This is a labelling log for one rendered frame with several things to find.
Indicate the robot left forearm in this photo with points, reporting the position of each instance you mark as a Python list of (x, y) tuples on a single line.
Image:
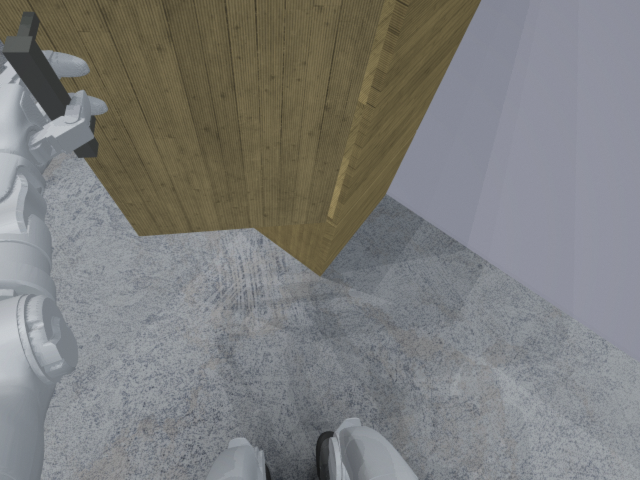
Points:
[(25, 240)]

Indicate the robot left hand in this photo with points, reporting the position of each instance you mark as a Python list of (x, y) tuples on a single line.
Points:
[(25, 128)]

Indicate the robot thigh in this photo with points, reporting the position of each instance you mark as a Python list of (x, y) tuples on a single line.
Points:
[(361, 453), (238, 463)]

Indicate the handle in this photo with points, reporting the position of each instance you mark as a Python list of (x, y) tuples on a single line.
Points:
[(27, 59)]

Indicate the right robot thigh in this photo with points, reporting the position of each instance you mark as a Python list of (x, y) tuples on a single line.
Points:
[(361, 453)]

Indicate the cupboard door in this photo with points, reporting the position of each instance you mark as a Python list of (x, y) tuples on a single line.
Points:
[(222, 114)]

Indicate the left robot upper arm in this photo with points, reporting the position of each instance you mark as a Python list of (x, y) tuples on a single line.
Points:
[(37, 348)]

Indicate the left robot thigh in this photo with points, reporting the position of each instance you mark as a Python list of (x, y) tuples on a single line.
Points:
[(238, 463)]

